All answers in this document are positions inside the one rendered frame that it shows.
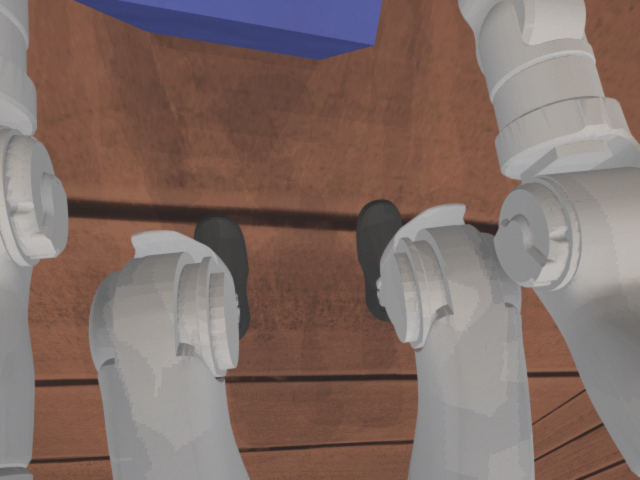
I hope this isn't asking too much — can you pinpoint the left robot upper arm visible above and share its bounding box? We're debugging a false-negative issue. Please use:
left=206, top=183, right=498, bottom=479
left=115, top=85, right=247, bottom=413
left=0, top=125, right=68, bottom=480

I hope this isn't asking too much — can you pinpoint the robot left forearm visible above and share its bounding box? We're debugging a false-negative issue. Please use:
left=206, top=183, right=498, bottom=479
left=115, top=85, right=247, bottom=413
left=0, top=0, right=37, bottom=136

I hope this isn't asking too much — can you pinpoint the robot right forearm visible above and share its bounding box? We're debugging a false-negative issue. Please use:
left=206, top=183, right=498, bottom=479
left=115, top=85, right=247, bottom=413
left=458, top=0, right=640, bottom=182

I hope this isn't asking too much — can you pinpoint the left robot thigh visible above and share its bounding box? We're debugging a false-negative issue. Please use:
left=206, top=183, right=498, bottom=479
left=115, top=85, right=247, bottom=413
left=98, top=252, right=250, bottom=480

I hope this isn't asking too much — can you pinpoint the left robot shin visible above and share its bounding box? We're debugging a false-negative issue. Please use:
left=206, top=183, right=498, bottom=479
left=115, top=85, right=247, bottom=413
left=89, top=230, right=240, bottom=372

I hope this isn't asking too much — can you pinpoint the right robot upper arm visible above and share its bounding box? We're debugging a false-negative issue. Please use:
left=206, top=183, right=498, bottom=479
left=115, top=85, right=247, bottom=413
left=494, top=167, right=640, bottom=477

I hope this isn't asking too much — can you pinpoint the carton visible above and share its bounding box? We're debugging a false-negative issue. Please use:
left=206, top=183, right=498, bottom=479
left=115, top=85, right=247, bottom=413
left=74, top=0, right=382, bottom=60

